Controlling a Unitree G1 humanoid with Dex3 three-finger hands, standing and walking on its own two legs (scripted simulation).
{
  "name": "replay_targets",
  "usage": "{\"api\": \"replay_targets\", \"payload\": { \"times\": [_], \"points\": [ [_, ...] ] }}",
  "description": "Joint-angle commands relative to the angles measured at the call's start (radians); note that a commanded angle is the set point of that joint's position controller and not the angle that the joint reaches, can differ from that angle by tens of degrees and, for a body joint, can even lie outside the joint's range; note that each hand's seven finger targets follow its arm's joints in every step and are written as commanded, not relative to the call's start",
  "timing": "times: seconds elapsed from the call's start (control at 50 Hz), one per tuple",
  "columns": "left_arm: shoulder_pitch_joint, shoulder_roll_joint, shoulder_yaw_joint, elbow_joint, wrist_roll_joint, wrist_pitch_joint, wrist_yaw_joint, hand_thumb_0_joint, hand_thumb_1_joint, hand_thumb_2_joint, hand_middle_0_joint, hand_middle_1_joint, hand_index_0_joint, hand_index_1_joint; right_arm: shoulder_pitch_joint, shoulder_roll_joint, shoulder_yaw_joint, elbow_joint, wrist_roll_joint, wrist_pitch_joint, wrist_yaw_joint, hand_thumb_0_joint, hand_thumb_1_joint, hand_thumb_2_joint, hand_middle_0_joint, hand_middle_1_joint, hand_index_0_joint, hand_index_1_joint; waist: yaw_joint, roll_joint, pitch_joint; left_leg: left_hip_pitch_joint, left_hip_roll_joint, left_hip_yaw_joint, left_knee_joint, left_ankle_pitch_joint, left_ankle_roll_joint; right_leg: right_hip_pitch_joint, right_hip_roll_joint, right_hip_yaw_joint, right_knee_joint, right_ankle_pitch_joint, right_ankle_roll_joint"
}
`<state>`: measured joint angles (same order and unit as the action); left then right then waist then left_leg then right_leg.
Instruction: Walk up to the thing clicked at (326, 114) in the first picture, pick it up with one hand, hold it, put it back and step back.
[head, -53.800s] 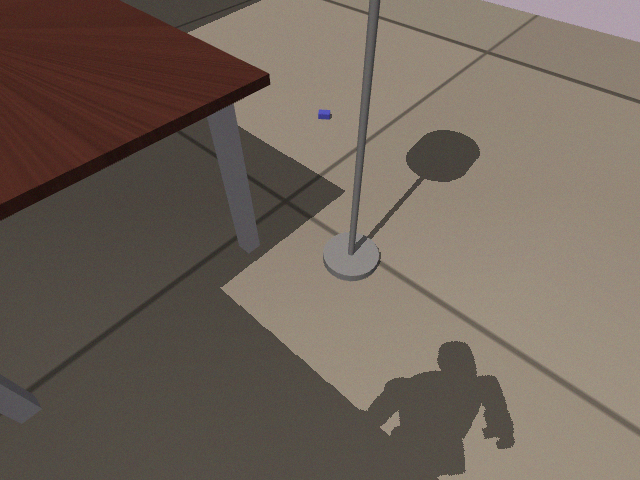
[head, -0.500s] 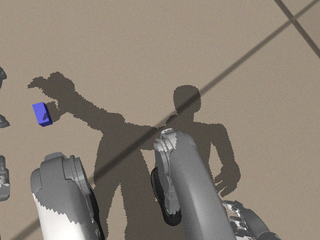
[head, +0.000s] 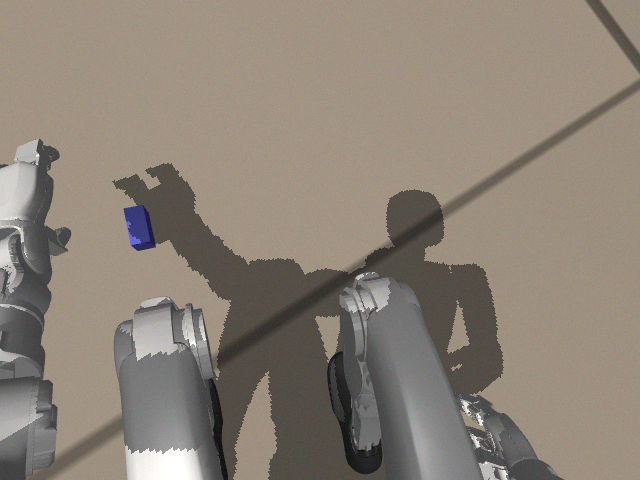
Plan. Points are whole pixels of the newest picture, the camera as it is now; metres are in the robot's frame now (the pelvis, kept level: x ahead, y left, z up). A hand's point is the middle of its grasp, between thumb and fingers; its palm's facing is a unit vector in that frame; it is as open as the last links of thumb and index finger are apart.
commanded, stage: home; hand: left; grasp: from above
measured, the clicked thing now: (140, 228) +0.47 +0.24 -0.33
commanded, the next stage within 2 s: none
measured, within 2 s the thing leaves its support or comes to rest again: neither
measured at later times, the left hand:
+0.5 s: hand out of the picture +0.27 +0.25 +0.08, palm faces -0.01 -0.89 -0.46, open 7.4 cm
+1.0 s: hand out of the picture +0.23 +0.22 +0.29, palm faces +0.23 -0.95 -0.21, open 7.4 cm
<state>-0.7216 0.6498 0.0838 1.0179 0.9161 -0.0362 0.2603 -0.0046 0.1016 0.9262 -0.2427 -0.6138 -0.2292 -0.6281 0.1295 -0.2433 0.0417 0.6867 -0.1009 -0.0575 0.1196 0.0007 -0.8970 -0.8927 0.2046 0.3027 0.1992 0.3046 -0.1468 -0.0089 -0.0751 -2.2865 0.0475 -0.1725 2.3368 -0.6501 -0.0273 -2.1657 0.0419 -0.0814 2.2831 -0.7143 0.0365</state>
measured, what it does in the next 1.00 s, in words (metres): rises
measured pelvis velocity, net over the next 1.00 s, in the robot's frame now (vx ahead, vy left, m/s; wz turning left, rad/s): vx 0.08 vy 0.01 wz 0.17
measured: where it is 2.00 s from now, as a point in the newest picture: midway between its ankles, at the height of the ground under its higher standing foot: (285, 445)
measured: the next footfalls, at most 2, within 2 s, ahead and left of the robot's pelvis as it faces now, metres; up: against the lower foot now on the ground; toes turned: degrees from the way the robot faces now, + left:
none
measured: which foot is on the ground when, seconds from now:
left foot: down 0.00-1.00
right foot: down 0.00-1.00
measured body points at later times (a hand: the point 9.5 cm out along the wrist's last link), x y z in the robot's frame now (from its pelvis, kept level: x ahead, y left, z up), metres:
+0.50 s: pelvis +0.01 +0.00 +0.18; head +0.16 +0.05 +0.61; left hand +0.27 +0.30 +0.11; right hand +0.24 -0.22 +0.09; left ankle +0.08 +0.14 -0.32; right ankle +0.09 -0.12 -0.32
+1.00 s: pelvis +0.08 +0.01 +0.35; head +0.12 +0.03 +0.80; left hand +0.21 +0.27 +0.31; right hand +0.27 -0.21 +0.28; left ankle +0.08 +0.14 -0.32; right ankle +0.09 -0.12 -0.32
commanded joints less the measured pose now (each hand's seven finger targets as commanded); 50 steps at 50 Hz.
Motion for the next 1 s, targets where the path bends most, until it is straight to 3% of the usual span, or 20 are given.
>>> {"api": "replay_targets", "payload": {
  "times": [0.0,0.04,0.06,0.1,0.14,0.18,0.2,0.26,0.3,0.36,0.46,0.5,0.56,0.64,0.7,0.84,0.98],
  "points": [
    [-0.066,0.179,0.048,-0.306,-0.164,0.061,-0.077,0.0,0.424,1.01,-0.23,-0.554,-0.217,-0.566,0.201,-0.25,-0.121,-0.046,0.061,0.011,-0.029,0.0,-0.893,-0.897,0.2,0.3,0.2,0.3,0.055,0.23,-0.774,0.646,-0.011,0.125,-0.352,0.194,0.059,0.432,0.029,-0.048,-0.367,0.283,-0.064],
    [0.015,0.14,0.043,-0.357,-0.23,0.077,-0.125,0.0,0.576,1.017,-0.228,-0.507,-0.218,-0.516,0.171,-0.234,-0.116,-0.068,0.076,0.02,-0.034,0.0,-0.895,-0.898,0.2,0.3,0.2,0.3,0.05,0.154,-0.696,0.59,-0.013,0.124,-0.386,0.154,0.07,0.463,0.029,-0.036,-0.41,0.257,-0.061],
    [0.053,0.113,0.035,-0.413,-0.265,0.082,-0.148,0.0,0.617,1.01,-0.226,-0.489,-0.217,-0.497,0.154,-0.226,-0.117,-0.083,0.082,0.022,-0.039,0.0,-0.895,-0.898,0.2,0.3,0.2,0.3,0.06,0.141,-0.684,0.598,-0.013,0.119,-0.414,0.134,0.071,0.476,0.026,-0.032,-0.43,0.238,-0.061],
    [0.111,0.115,0.051,-0.529,-0.33,0.097,-0.182,0.0,0.777,1.004,-0.22,-0.395,-0.217,-0.398,0.124,-0.22,-0.122,-0.11,0.095,0.024,-0.044,0.0,-0.898,-0.899,0.2,0.3,0.2,0.3,0.075,0.137,-0.679,0.646,-0.008,0.11,-0.467,0.109,0.072,0.505,0.023,-0.024,-0.476,0.213,-0.062],
    [0.169,0.062,0.038,-0.604,-0.39,0.108,-0.207,0.0,0.904,0.909,-0.201,-0.305,-0.201,-0.305,0.096,-0.206,-0.123,-0.139,0.105,0.021,-0.053,0.0,-0.9,-0.9,0.2,0.3,0.2,0.3,0.073,0.128,-0.65,0.676,-0.005,0.099,-0.528,0.059,0.071,0.525,0.019,-0.018,-0.516,0.176,-0.062],
    [0.221,0.059,0.063,-0.698,-0.453,0.117,-0.212,0.0,0.9,0.899,-0.199,-0.298,-0.199,-0.298,0.074,-0.201,-0.124,-0.167,0.115,0.013,-0.066,0.0,-0.9,-0.9,0.2,0.3,0.2,0.3,0.093,0.13,-0.668,0.742,-0.004,0.095,-0.584,0.034,0.068,0.565,0.017,-0.011,-0.564,0.15,-0.064],
    [0.237,0.023,0.043,-0.725,-0.478,0.121,-0.219,0.0,0.9,0.899,-0.199,-0.298,-0.199,-0.298,0.065,-0.196,-0.125,-0.172,0.118,0.009,-0.074,0.0,-0.9,-0.9,0.2,0.3,0.2,0.3,0.08,0.143,-0.652,0.765,-0.001,0.09,-0.61,0.016,0.066,0.565,0.015,-0.009,-0.58,0.143,-0.064],
    [0.323,0.005,0.067,-0.815,-0.558,0.138,-0.212,0.0,0.9,0.899,-0.199,-0.298,-0.199,-0.298,0.039,-0.192,-0.122,-0.199,0.127,-0.013,-0.101,0.0,-0.9,-0.9,0.2,0.3,0.2,0.3,0.089,0.158,-0.653,0.858,-0.001,0.071,-0.692,-0.008,0.06,0.627,0.008,-0.004,-0.632,0.129,-0.062],
    [0.366,-0.025,0.067,-0.874,-0.608,0.154,-0.208,0.0,0.9,0.899,-0.199,-0.298,-0.199,-0.298,0.022,-0.188,-0.122,-0.205,0.129,-0.024,-0.121,0.0,-0.9,-0.9,0.2,0.3,0.2,0.3,0.095,0.175,-0.624,0.917,0.001,0.057,-0.754,-0.032,0.055,0.647,0.004,0.002,-0.668,0.115,-0.062],
    [0.468,-0.079,0.045,-0.894,-0.686,0.198,-0.206,0.0,0.9,0.899,-0.199,-0.299,-0.199,-0.298,0.006,-0.179,-0.118,-0.214,0.135,-0.039,-0.147,0.0,-0.901,-0.899,0.2,0.299,0.2,0.299,0.08,0.153,-0.574,0.979,-0.003,0.063,-0.826,-0.052,0.053,0.714,0.0,0.016,-0.764,0.093,-0.059],
    [0.629,-0.132,0.056,-0.967,-0.808,0.275,-0.199,0.0,0.9,0.899,-0.199,-0.298,-0.199,-0.298,-0.005,-0.159,-0.108,-0.232,0.145,-0.062,-0.177,0.0,-0.901,-0.899,0.2,0.299,0.2,0.299,0.079,0.13,-0.567,1.12,-0.013,0.079,-0.922,0.054,0.047,0.868,-0.006,0.029,-0.886,0.158,-0.057],
    [0.642,-0.14,0.063,-1.021,-0.849,0.3,-0.191,0.0,0.9,0.899,-0.199,-0.298,-0.199,-0.298,-0.005,-0.148,-0.098,-0.239,0.147,-0.069,-0.191,0.0,-0.901,-0.899,0.2,0.299,0.2,0.299,0.082,0.135,-0.562,1.172,-0.016,0.09,-0.961,0.079,0.047,0.938,-0.008,0.04,-0.946,0.175,-0.055],
    [0.713,-0.191,0.057,-1.031,-0.893,0.339,-0.185,0.0,0.9,0.899,-0.199,-0.298,-0.199,-0.298,0.01,-0.129,-0.084,-0.233,0.148,-0.086,-0.212,0.0,-0.901,-0.899,0.2,0.299,0.2,0.299,0.065,0.116,-0.498,1.225,-0.017,0.099,-1.03,0.124,0.047,1.036,-0.009,0.044,-1.031,0.212,-0.052],
    [0.813,-0.225,0.065,-1.074,-0.951,0.374,-0.183,0.0,0.9,0.899,-0.199,-0.298,-0.199,-0.297,0.024,-0.117,-0.065,-0.246,0.151,-0.111,-0.247,0.0,-0.9,-0.9,0.2,0.299,0.2,0.299,0.073,0.108,-0.437,1.321,-0.022,0.11,-1.134,0.165,0.046,1.161,-0.012,0.05,-1.148,0.238,-0.051],
    [0.894,-0.256,0.066,-1.1,-0.976,0.394,-0.185,0.0,0.9,0.899,-0.199,-0.298,-0.199,-0.298,0.052,-0.104,-0.055,-0.249,0.149,-0.132,-0.27,0.0,-0.901,-0.9,0.2,0.299,0.2,0.299,0.073,0.098,-0.401,1.394,-0.027,0.126,-1.181,0.261,0.046,1.26,-0.013,0.054,-1.223,0.328,-0.046],
    [1.077,-0.308,0.036,-1.21,-0.984,0.42,-0.191,0.0,0.9,0.899,-0.199,-0.298,-0.199,-0.298,0.106,-0.093,-0.051,-0.281,0.135,-0.159,-0.302,0.0,-0.901,-0.899,0.2,0.299,0.2,0.299,0.082,0.125,-0.335,1.606,-0.029,0.12,-1.351,0.423,0.035,1.432,-0.012,0.021,-1.351,0.473,-0.044],
    [1.2,-0.333,0.011,-1.313,-0.984,0.444,-0.198,0.0,0.9,0.899,-0.199,-0.298,-0.199,-0.298,0.116,-0.089,-0.054,-0.311,0.125,-0.18,-0.317,0.0,-0.901,-0.899,0.2,0.299,0.2,0.299,0.088,0.072,-0.22,1.678,-0.035,0.129,-1.439,0.457,0.04,1.527,-0.01,0.005,-1.457,0.504,-0.037]
  ]
}}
